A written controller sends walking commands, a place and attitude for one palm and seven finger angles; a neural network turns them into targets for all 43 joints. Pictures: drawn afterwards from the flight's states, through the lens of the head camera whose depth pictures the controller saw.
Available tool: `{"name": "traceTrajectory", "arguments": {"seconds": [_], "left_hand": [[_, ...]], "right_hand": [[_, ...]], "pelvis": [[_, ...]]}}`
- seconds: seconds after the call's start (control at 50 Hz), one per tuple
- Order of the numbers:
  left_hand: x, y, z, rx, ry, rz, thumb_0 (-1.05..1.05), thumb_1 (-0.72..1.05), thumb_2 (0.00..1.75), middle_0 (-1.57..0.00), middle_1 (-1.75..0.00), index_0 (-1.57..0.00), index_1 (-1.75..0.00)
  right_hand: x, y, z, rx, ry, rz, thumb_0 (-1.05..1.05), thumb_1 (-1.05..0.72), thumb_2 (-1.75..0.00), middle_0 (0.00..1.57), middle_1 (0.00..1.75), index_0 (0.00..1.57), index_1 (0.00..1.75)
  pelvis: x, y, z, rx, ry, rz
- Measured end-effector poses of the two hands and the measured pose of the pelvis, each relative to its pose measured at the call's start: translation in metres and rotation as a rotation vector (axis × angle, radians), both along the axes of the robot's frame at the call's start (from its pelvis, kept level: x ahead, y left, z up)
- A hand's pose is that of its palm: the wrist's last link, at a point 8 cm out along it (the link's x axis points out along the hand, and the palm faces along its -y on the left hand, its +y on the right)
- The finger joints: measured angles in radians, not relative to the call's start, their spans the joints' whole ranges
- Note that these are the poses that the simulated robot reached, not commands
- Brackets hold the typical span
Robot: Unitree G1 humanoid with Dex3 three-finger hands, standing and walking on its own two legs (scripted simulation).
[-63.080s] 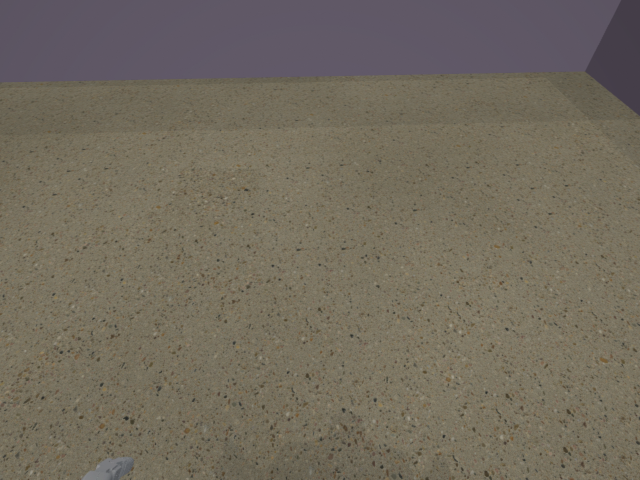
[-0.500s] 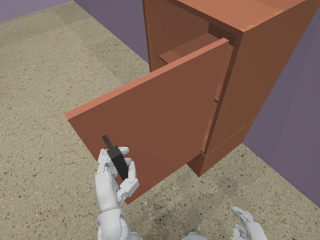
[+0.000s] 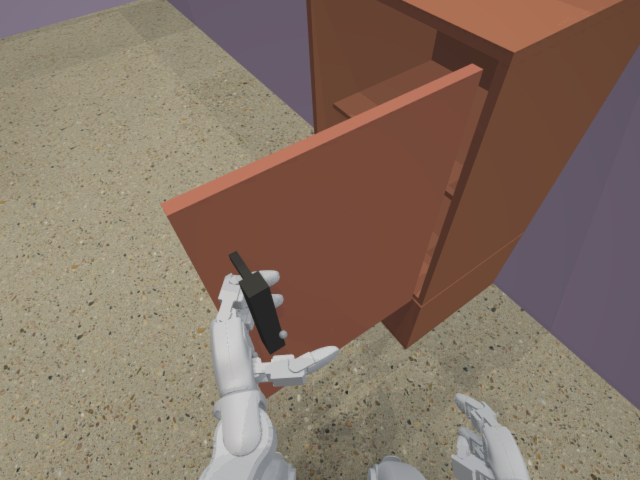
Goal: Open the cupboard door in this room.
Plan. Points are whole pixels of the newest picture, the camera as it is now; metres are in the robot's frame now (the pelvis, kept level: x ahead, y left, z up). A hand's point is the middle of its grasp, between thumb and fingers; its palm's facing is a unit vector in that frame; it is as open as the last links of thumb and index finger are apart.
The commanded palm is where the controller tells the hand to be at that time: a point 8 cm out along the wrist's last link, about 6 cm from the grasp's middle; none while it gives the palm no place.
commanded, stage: open thumb and fingers to let go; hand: left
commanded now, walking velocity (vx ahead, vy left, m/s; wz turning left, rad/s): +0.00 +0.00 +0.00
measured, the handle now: (256, 304) +0.32 +0.10 +0.04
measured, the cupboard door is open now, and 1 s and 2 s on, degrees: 89 90 90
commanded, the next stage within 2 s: slide the hand sideways off the handle in 0.34 s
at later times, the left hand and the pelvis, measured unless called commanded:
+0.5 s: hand (278, 336) +0.28 +0.07 +0.04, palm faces +0.16 -0.99 -0.04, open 14.7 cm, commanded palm +0.24 +0.11 +0.04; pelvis +0.00 +0.02 +0.00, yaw -1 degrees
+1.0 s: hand (253, 380) +0.23 +0.09 +0.04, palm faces -0.18 -0.98 -0.02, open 16.1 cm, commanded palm +0.21 +0.15 +0.04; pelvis +0.00 +0.03 -0.01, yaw -1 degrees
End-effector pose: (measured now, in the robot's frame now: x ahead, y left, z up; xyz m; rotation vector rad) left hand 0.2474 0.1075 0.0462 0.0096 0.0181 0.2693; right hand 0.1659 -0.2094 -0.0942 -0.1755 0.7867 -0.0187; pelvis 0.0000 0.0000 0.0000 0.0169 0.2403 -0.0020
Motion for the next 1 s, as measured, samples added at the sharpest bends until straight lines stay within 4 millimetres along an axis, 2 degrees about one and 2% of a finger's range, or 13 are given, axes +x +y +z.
{"name": "traceTrajectory", "arguments": {"seconds": [0.08,0.18,0.28,0.48,0.58,0.66,0.78,0.88,1.0], "left_hand": [[0.002,0.002,0.0,-0.002,-0.006,-0.008,0.0,-0.34,0.37,-0.31,-1.18,-0.33,-1.17],[0.003,0.003,0.0,0.0,-0.003,-0.026,0.0,-0.44,0.32,-0.29,-1.02,-0.31,-1.01],[0.005,0.003,0.0,0.004,-0.001,-0.04,-0.01,-0.48,0.31,-0.28,-0.83,-0.29,-0.83],[0.004,0.008,0.0,0.013,0.001,-0.062,-0.01,-0.5,0.3,-0.41,-0.62,-0.39,-0.65],[-0.002,0.02,0.0,0.105,-0.02,-0.369,-0.01,-0.49,0.3,-0.32,-0.49,-0.26,-0.51],[-0.006,0.023,0.002,0.041,0.009,-0.535,-0.01,-0.5,0.3,-0.24,-0.4,-0.18,-0.41],[-0.011,0.021,0.002,-0.073,0.026,-0.479,-0.01,-0.5,0.3,-0.15,-0.33,-0.2,-0.36],[-0.019,0.024,-0.001,-0.043,0.003,-0.45,-0.01,-0.5,0.3,-0.16,-0.32,-0.19,-0.33],[-0.029,0.038,-0.002,0.005,0.019,-0.452,-0.01,-0.5,0.3,-0.18,-0.32,-0.19,-0.32]], "right_hand": [[-0.002,0.004,0.0,-0.008,0.005,-0.002,0.02,-0.91,-0.9,0.2,0.3,0.21,0.3],[-0.006,0.009,0.001,-0.009,0.007,-0.008,0.02,-0.91,-0.9,0.2,0.3,0.21,0.3],[-0.008,0.014,0.002,-0.011,0.01,-0.007,0.02,-0.91,-0.9,0.2,0.3,0.21,0.3],[-0.005,0.022,0.003,-0.008,0.004,0.011,0.02,-0.91,-0.9,0.2,0.3,0.21,0.3],[-0.008,0.02,0.002,-0.015,-0.002,0.014,0.02,-0.91,-0.9,0.2,0.3,0.21,0.3],[-0.01,0.017,0.006,-0.013,-0.028,-0.024,0.02,-0.91,-0.9,0.2,0.3,0.21,0.3],[-0.008,0.018,0.018,-0.019,-0.073,-0.047,0.02,-0.91,-0.9,0.2,0.3,0.21,0.3],[-0.001,0.02,0.02,-0.026,-0.084,-0.032,0.02,-0.91,-0.9,0.2,0.3,0.21,0.3],[0.007,0.024,0.014,-0.012,-0.079,-0.023,0.02,-0.91,-0.9,0.2,0.3,0.21,0.3]], "pelvis": [[-0.001,0.006,-0.001,-0.007,0.0,-0.003],[-0.001,0.012,-0.001,-0.013,-0.002,-0.008],[-0.002,0.017,-0.001,-0.018,-0.004,-0.009],[-0.004,0.022,-0.002,-0.024,-0.006,-0.007],[-0.006,0.024,-0.005,-0.024,-0.006,0.004],[-0.007,0.029,-0.004,-0.031,-0.022,0.0],[-0.002,0.034,-0.002,-0.025,-0.015,-0.016],[0.0,0.034,-0.008,-0.024,-0.001,-0.02],[0.003,0.034,-0.013,-0.03,0.005,-0.019]]}}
